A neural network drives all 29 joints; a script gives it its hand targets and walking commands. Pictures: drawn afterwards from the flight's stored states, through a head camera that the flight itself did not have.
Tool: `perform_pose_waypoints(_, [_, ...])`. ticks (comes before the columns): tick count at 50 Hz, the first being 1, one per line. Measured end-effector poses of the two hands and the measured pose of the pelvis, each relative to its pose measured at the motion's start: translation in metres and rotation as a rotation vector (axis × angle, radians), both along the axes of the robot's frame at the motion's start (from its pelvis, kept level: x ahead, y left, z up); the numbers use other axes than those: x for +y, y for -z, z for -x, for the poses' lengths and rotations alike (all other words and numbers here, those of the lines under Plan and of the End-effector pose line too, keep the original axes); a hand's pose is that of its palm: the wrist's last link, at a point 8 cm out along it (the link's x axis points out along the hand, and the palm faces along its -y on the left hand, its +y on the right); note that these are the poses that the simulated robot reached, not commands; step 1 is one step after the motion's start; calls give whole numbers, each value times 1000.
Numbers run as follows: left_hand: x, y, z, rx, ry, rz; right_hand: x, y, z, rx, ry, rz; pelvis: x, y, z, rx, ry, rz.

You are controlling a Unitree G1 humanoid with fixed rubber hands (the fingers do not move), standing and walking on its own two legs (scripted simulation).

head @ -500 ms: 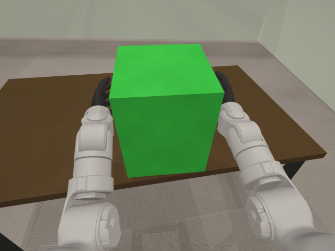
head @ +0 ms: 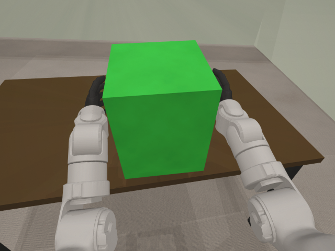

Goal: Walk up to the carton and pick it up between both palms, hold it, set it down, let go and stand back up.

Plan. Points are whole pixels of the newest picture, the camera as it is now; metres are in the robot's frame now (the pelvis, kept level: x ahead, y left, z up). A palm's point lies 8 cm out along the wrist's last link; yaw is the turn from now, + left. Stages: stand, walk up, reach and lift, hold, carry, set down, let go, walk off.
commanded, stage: hold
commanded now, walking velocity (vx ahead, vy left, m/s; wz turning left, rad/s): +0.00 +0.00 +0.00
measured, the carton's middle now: (159, 110) +0.40 +0.00 +0.18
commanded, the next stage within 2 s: none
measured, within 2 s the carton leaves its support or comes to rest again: neither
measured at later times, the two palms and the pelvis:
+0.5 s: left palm (90, 105) +0.36 +0.15 +0.23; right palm (224, 96) +0.36 -0.14 +0.24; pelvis -0.01 +0.00 +0.00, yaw +0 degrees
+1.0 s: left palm (92, 104) +0.37 +0.15 +0.22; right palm (225, 95) +0.37 -0.15 +0.24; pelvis +0.00 -0.01 +0.00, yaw +0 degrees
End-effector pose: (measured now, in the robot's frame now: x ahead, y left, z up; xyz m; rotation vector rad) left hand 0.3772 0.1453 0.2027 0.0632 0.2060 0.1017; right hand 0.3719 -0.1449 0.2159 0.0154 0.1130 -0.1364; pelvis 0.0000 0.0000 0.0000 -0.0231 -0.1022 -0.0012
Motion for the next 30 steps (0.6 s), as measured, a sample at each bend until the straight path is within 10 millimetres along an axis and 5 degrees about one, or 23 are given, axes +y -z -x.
perform_pose_waypoints(30, [3, -24, 12, -6, -21, 26, 3, -23, 6, -1, -15, 0, -5, 0, 5, -20, 6, -7])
